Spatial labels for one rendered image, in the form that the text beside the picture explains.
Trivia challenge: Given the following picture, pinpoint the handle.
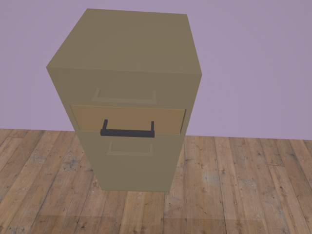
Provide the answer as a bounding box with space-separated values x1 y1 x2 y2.
100 119 155 138
107 151 153 158
91 97 157 108

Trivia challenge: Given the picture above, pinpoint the drawer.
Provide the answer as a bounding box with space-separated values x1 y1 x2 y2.
71 105 185 134

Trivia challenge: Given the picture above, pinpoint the cabinet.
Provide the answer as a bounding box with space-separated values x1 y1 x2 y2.
46 8 202 193

